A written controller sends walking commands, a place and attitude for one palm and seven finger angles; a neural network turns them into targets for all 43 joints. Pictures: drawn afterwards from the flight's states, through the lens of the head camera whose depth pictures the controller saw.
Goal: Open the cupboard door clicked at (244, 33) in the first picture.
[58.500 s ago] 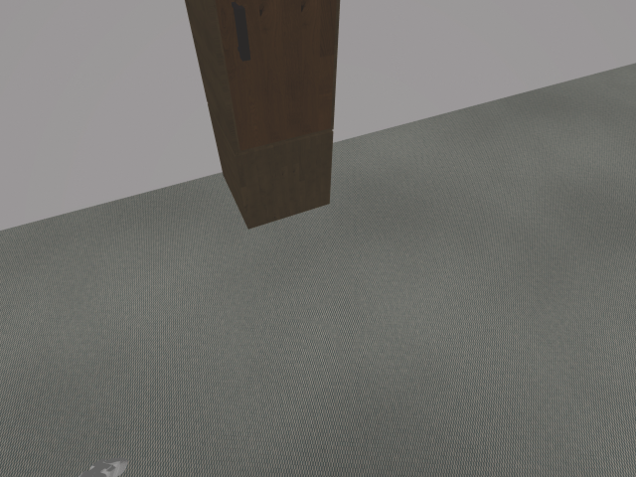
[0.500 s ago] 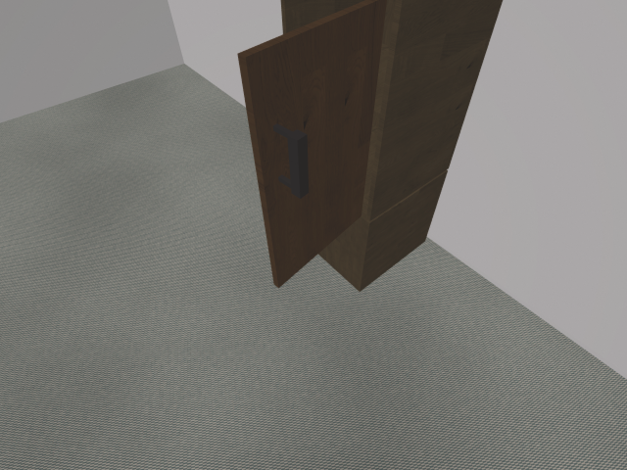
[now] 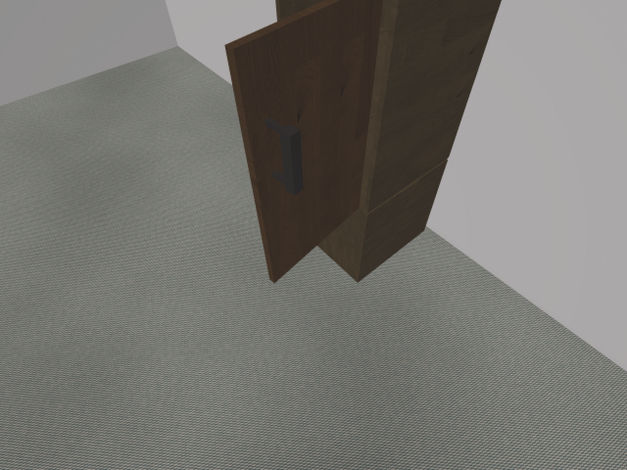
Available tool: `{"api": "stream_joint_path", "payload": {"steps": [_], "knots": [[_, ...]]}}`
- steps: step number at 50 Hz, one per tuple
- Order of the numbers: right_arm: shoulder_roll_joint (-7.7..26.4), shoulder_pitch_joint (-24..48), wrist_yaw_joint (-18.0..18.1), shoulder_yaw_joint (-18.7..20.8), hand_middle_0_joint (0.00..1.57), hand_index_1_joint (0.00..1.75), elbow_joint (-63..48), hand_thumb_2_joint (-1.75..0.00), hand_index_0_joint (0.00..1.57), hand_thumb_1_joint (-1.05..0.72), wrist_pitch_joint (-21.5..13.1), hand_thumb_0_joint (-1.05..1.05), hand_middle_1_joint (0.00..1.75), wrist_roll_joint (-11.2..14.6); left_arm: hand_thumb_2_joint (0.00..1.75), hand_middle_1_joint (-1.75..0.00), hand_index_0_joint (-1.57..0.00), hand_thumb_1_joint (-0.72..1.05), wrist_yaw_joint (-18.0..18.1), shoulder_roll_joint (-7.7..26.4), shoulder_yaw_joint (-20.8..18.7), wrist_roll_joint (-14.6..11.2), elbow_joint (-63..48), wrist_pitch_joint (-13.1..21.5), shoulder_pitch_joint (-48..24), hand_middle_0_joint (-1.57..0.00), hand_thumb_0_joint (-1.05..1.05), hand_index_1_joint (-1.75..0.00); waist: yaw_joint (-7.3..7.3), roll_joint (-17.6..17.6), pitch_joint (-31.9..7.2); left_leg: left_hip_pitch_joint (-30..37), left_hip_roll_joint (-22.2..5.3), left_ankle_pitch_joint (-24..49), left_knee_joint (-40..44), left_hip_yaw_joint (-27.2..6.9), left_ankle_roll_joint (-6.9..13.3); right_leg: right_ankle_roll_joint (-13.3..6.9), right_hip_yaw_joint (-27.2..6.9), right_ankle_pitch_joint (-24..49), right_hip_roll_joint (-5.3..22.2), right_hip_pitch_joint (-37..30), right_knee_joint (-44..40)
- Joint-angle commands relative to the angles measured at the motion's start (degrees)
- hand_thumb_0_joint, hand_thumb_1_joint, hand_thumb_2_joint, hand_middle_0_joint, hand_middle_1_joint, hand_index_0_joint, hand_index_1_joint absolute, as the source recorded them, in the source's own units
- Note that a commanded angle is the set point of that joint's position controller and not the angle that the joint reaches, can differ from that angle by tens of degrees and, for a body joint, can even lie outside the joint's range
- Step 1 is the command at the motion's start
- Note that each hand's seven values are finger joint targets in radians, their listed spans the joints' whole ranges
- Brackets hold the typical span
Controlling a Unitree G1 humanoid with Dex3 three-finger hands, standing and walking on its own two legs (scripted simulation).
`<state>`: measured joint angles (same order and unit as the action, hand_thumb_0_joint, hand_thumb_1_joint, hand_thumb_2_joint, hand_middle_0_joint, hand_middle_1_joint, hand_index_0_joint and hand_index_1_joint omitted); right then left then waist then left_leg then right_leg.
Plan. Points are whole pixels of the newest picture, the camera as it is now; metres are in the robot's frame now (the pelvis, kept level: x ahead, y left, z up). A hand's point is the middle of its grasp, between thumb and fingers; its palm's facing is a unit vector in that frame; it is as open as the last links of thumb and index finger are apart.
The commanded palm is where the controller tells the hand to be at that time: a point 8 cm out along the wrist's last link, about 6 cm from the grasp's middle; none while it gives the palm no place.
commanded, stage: look to check the result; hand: left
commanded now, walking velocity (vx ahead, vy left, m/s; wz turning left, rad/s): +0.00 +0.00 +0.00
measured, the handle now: (283, 156) +0.60 +0.09 +0.04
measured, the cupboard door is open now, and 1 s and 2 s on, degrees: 98 98 98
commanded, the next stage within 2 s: stand and wait in 0.32 s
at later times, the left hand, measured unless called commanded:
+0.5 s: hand out of the picture +0.08 +0.21 -0.16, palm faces -0.01 -0.96 -0.29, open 7.3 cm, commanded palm none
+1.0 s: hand out of the picture +0.09 +0.21 -0.16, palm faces -0.02 -0.95 -0.31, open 7.3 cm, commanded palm none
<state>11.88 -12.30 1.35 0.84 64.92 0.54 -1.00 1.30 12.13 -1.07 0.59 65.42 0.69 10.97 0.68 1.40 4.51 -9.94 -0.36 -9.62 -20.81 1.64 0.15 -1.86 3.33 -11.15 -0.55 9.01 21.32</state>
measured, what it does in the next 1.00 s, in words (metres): stands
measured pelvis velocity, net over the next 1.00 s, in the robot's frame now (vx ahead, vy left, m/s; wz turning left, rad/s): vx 0.03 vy -0.01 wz -0.01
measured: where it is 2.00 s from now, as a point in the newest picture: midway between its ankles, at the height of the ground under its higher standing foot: outside the picture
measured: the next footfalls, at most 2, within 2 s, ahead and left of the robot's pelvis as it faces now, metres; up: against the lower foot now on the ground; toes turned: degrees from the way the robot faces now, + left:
none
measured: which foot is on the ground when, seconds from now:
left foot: down 0.00-1.00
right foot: down 0.00-1.00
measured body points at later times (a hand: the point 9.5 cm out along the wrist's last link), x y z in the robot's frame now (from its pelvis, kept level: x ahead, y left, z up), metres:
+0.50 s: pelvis +0.02 -0.01 +0.00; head +0.04 -0.02 +0.45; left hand +0.08 +0.26 -0.14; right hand +0.07 -0.27 -0.15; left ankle +0.02 +0.12 -0.75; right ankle +0.01 -0.10 -0.75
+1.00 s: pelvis +0.03 -0.01 +0.00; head +0.05 -0.02 +0.45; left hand +0.09 +0.26 -0.14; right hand +0.07 -0.28 -0.15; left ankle +0.02 +0.12 -0.75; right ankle +0.01 -0.10 -0.75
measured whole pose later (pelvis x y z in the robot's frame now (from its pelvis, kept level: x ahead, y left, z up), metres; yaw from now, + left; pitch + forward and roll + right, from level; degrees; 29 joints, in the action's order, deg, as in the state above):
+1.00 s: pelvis +0.03 -0.01 +0.00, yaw -1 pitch -1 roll +0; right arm 15.4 -9.0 1.3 0.4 65.1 0.3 -0.9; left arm 1.2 14.9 -0.8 0.4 65.3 1.4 8.1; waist 0.8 1.3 3.4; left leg -5.4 -1.4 -10.6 -17.0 2.1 -0.9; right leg -2.6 2.8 -11.7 -1.7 4.5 17.1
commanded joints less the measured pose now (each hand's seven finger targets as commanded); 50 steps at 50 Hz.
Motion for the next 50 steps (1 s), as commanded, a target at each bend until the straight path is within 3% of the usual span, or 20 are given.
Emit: {"api": "stream_joint_path", "payload": {"steps": [1, 9, 28, 50], "knots": [[7.9, -1.0, 0.2, 1.1, 0.2, 0.3, -1.7, -0.9, 0.2, -0.9, -0.9, 0.0, 0.3, 0.0, 0.9, -0.3, -0.2, 0.9, 0.3, 9.4, -1.3, -0.1, -1.9, 1.0, 0.9, -0.2, 0.0, -0.3, -0.12, -1.6, -3.7, 2.4, -5.8, 5.8, 2.9, -5.2, 1.5, -1.3, -6.3, 4.8, 7.3, 0.1, -4.9], [9.4, 0.8, 0.1, 1.1, 0.2, 0.3, -1.7, -0.9, 0.2, -0.9, -0.8, 0.0, 0.3, 0.0, 0.9, -0.3, -0.2, 0.9, 0.3, 10.5, -1.2, -0.2, -1.8, 1.1, -0.2, -0.2, 0.0, -0.3, -0.11, -1.2, -3.7, 3.2, -6.0, 5.2, 3.5, -5.1, 1.3, -1.1, -6.8, 5.0, 7.4, -0.3, -5.9], [11.9, 3.2, 0.2, 1.1, 0.2, 0.3, -2.2, -0.9, 0.2, -0.9, -1.3, 0.0, 0.3, 0.0, 0.9, -0.3, -0.2, 0.9, 0.3, 12.8, -1.6, -0.2, -2.6, 1.5, -2.7, -0.2, 0.0, -0.3, -0.25, -1.0, -6.1, 5.5, -6.6, 10.8, 4.1, -5.1, 1.0, -1.1, -6.7, 14.2, 7.9, -4.0, -5.5], [12.5, 2.8, 0.3, 1.0, 0.2, 0.3, -2.1, -0.9, 0.2, -0.9, -1.1, 0.0, 0.3, 0.1, 0.9, -0.3, -0.2, 0.9, 0.4, 13.3, -1.5, -0.3, -2.4, 1.6, -2.0, -0.2, 0.0, -0.3, -0.3, -1.5, -5.1, 6.7, -6.6, 10.4, 4.3, -4.4, 1.0, -0.9, -7.1, 14.7, 7.7, -3.7, -6.7]]}}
